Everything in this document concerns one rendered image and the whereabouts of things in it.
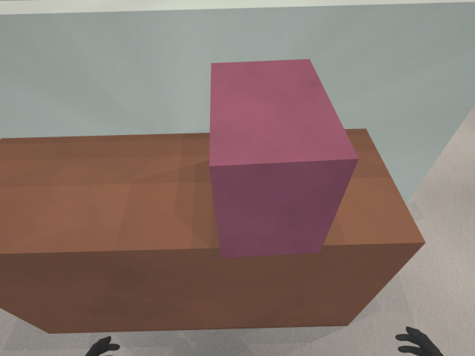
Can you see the pedestal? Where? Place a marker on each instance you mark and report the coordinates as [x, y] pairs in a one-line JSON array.
[[118, 234]]

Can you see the right robot hand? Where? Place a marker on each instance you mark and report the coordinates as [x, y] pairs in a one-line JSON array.
[[427, 348]]

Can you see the carton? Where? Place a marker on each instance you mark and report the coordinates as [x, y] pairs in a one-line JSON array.
[[280, 160]]

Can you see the left robot hand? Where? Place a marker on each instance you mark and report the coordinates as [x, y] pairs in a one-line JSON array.
[[102, 346]]

